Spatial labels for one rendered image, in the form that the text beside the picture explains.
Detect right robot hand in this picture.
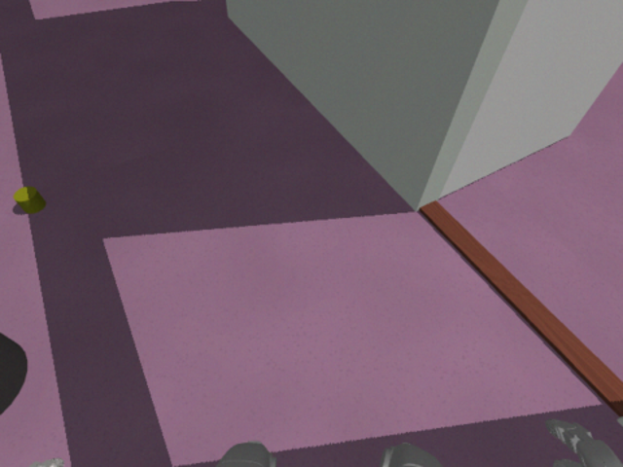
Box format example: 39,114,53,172
545,419,623,467

